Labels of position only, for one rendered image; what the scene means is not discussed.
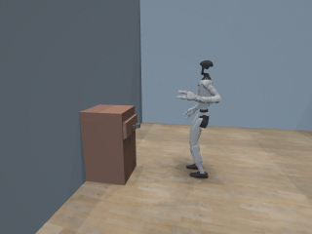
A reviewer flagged robot left shin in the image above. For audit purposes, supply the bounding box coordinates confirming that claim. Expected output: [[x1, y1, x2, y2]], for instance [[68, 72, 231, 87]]
[[189, 145, 204, 174]]

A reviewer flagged robot left hand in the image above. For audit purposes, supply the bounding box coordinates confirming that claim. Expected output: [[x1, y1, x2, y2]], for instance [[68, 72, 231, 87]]
[[177, 90, 196, 100]]

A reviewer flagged robot left upper arm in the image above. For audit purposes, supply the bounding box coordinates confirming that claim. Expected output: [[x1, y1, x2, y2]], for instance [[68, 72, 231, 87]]
[[202, 79, 221, 103]]

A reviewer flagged robot right thigh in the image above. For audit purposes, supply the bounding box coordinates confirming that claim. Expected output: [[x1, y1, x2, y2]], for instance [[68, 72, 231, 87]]
[[189, 114, 199, 144]]

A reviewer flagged left robot forearm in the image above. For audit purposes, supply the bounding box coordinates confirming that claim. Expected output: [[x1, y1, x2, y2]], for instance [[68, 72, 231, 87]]
[[194, 95, 221, 104]]

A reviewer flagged right robot forearm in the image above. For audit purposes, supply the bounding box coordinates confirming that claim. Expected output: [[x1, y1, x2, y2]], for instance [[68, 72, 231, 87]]
[[193, 103, 201, 111]]

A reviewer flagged robot right hand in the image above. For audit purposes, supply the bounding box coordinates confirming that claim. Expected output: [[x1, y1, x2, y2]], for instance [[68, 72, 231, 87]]
[[182, 107, 195, 120]]

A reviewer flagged cabinet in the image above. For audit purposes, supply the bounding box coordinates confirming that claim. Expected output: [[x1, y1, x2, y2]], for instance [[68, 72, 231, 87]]
[[79, 104, 137, 185]]

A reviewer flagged handle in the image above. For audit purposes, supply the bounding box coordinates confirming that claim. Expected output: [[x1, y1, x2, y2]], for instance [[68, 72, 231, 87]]
[[132, 123, 140, 129]]

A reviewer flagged drawer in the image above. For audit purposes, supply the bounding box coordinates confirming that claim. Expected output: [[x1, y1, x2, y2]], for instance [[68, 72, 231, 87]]
[[123, 114, 137, 140]]

